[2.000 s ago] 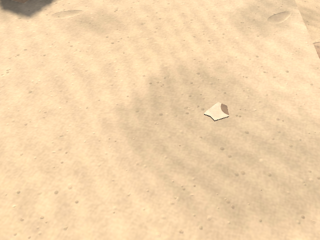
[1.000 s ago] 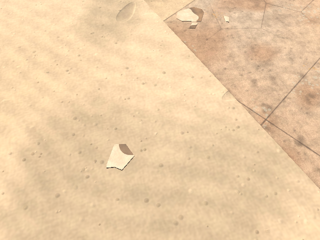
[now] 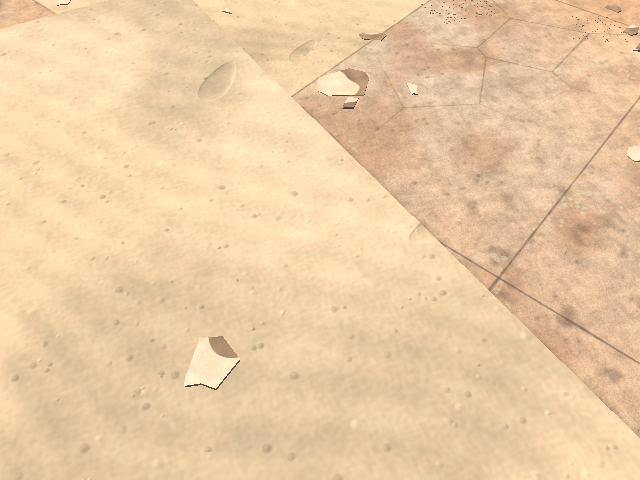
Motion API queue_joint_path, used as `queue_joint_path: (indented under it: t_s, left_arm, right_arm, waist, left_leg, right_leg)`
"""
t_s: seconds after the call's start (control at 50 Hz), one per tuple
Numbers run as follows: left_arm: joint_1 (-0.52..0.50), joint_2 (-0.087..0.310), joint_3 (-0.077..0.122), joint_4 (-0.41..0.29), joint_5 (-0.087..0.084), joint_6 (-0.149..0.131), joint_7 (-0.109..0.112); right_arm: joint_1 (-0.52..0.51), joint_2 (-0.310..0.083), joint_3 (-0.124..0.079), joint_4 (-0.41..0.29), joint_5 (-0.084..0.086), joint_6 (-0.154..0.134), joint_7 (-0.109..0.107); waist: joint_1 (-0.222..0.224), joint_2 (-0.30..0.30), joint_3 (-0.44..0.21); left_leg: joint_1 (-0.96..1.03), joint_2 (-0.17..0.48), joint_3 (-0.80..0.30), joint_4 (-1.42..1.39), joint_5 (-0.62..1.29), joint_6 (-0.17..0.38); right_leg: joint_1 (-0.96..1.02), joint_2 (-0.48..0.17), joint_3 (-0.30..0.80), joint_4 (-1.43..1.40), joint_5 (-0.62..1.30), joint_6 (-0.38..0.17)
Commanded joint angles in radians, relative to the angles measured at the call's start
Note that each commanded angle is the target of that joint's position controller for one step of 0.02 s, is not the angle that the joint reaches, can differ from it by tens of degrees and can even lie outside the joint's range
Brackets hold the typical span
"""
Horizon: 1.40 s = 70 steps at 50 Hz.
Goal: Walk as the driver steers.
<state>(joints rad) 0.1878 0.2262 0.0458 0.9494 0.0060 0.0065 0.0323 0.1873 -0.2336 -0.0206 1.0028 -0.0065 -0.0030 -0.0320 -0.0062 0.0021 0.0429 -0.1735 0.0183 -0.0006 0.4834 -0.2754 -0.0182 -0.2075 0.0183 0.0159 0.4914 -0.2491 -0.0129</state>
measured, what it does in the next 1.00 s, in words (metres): stands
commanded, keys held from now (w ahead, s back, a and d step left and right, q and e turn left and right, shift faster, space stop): no key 1.00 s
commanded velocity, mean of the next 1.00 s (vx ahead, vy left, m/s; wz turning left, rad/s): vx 0.00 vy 0.00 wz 0.00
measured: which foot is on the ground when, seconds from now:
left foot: down 0.00-1.00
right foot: down 0.00-1.00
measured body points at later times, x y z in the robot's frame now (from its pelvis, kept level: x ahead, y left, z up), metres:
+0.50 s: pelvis +0.00 +0.00 +0.00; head +0.01 +0.00 +0.45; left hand +0.05 +0.25 -0.15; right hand +0.03 -0.25 -0.15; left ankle -0.01 +0.13 -0.74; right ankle +0.01 -0.11 -0.74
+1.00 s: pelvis +0.00 +0.00 +0.00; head +0.02 +0.00 +0.45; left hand +0.03 +0.25 -0.15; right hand +0.00 -0.24 -0.16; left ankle -0.01 +0.13 -0.74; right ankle +0.01 -0.11 -0.74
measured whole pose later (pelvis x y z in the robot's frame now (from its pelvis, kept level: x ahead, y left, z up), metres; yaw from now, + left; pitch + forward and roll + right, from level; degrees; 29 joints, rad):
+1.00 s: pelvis +0.00 +0.00 +0.00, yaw +0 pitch -1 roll +0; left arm 0.22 0.19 0.02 1.12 0.00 0.00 0.04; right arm 0.29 -0.19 -0.01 1.10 0.00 -0.01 -0.05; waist 0.00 0.00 0.04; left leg -0.19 0.01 -0.01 0.48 -0.27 -0.01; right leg -0.22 0.01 0.01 0.48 -0.25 -0.01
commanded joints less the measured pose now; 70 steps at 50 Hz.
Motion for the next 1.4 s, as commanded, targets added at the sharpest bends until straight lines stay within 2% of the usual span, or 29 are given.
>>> queue_joint_path:
  t_s: [0.02,0.24,0.48,1.12,1.14,1.18,1.2,1.24,1.28,1.3,1.32,1.34,1.36,1.38,1.4]
  left_arm:
    - [-0.008,0.108,0.019,-0.018,-0.002,-0.011,0.005]
    - [-0.001,0.096,0.010,0.062,-0.005,-0.010,0.006]
    - [0.013,0.084,0.000,0.113,-0.007,-0.008,0.007]
    - [0.084,0.054,-0.017,0.152,-0.009,-0.008,0.012]
    - [0.104,0.043,-0.019,0.163,-0.009,-0.007,0.012]
    - [0.115,0.072,-0.007,0.161,-0.021,-0.005,0.017]
    - [0.113,0.078,-0.004,0.153,-0.024,-0.010,0.017]
    - [0.134,0.080,0.000,0.144,-0.030,-0.034,0.011]
    - [0.201,0.104,0.011,0.153,-0.036,-0.058,0.001]
    - [0.227,0.126,0.019,0.157,-0.038,-0.065,-0.003]
    - [0.228,0.141,0.024,0.152,-0.038,-0.069,-0.005]
    - [0.199,0.140,0.024,0.137,-0.037,-0.072,-0.006]
    - [0.148,0.139,0.023,0.114,-0.038,-0.073,-0.008]
    - [0.065,0.141,0.021,0.082,-0.044,-0.072,-0.011]
    - [-0.015,0.116,0.015,0.048,-0.047,-0.075,-0.013]
  right_arm:
    - [0.009,-0.108,-0.019,-0.020,0.000,-0.008,-0.005]
    - [0.047,-0.097,-0.013,0.028,0.001,-0.007,-0.012]
    - [0.092,-0.079,-0.007,0.059,0.003,-0.007,-0.015]
    - [0.179,-0.038,-0.002,0.082,0.006,-0.009,-0.017]
    - [0.200,-0.025,0.000,0.093,0.006,-0.008,-0.018]
    - [0.199,-0.046,-0.009,0.088,0.017,-0.005,-0.023]
    - [0.189,-0.051,-0.011,0.076,0.018,-0.010,-0.025]
    - [0.182,-0.033,-0.009,0.058,0.024,-0.035,-0.018]
    - [0.156,-0.011,-0.008,0.037,0.025,-0.063,-0.005]
    - [0.146,0.010,-0.005,0.025,0.027,-0.075,0.004]
    - [0.143,0.020,-0.003,0.017,0.032,-0.084,0.011]
    - [0.145,0.014,-0.005,0.015,0.033,-0.091,0.016]
    - [0.178,0.015,-0.007,0.024,0.035,-0.097,0.018]
    - [0.261,0.023,-0.008,0.052,0.037,-0.100,0.018]
    - [0.373,-0.013,-0.021,0.092,0.032,-0.100,0.015]
  waist:
    - [-0.001,0.000,-0.021]
    - [0.001,-0.002,-0.013]
    - [0.004,-0.003,-0.006]
    - [0.007,0.001,0.013]
    - [0.007,-0.001,-0.012]
    - [0.010,-0.009,0.033]
    - [0.011,-0.015,0.079]
    - [0.019,-0.037,0.119]
    - [0.043,-0.084,0.100]
    - [0.045,-0.136,0.085]
    - [0.036,-0.170,0.079]
    - [0.019,-0.161,0.089]
    - [-0.016,-0.151,0.097]
    - [-0.072,-0.143,0.110]
    - [-0.120,-0.064,0.106]
  left_leg:
    - [-0.044,0.024,-0.024,-0.091,0.101,0.018]
    - [-0.043,0.015,-0.017,-0.094,0.109,0.016]
    - [-0.048,0.009,-0.013,-0.095,0.110,0.017]
    - [-0.064,0.002,-0.013,-0.091,0.107,0.024]
    - [-0.054,-0.009,-0.001,-0.092,0.013,0.027]
    - [-0.112,-0.035,0.014,-0.055,-0.297,0.055]
    - [-0.161,-0.027,-0.001,-0.047,-0.398,0.073]
    - [-0.225,-0.005,-0.029,-0.013,-0.401,0.095]
    - [-0.292,-0.014,-0.006,0.086,-0.305,0.092]
    - [-0.308,-0.031,0.030,0.163,-0.234,0.089]
    - [-0.291,-0.033,0.041,0.215,-0.181,0.097]
    - [-0.241,-0.022,0.030,0.221,-0.170,0.114]
    - [-0.160,-0.021,0.031,0.162,-0.177,0.132]
    - [-0.014,-0.024,0.029,0.025,-0.166,0.150]
    - [0.159,0.018,-0.054,-0.074,-0.123,0.157]
  right_leg:
    - [0.028,-0.046,0.049,-0.085,0.129,-0.018]
    - [0.026,-0.042,0.040,-0.094,0.131,-0.020]
    - [0.019,-0.039,0.032,-0.098,0.128,-0.020]
    - [-0.001,-0.034,0.018,-0.092,0.114,-0.016]
    - [0.010,-0.024,0.009,-0.097,0.010,-0.017]
    - [-0.052,-0.008,0.006,-0.083,-0.345,-0.046]
    - [-0.099,-0.025,0.033,-0.093,-0.462,-0.065]
    - [-0.112,-0.078,0.113,-0.114,-0.508,-0.103]
    - [-0.035,-0.163,0.245,-0.165,-0.529,-0.156]
    - [-0.005,-0.228,0.350,-0.221,-0.564,-0.193]
    - [-0.018,-0.285,0.441,-0.271,-0.576,-0.226]
    - [-0.076,-0.301,0.465,-0.290,-0.554,-0.233]
    - [-0.140,-0.282,0.423,-0.280,-0.520,-0.215]
    - [-0.242,-0.229,0.333,-0.231,-0.466,-0.178]
    - [-0.369,-0.147,0.207,-0.086,-0.331,-0.123]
